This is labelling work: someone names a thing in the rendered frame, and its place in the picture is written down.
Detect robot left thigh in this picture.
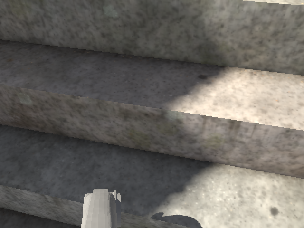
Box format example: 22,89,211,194
81,188,122,228

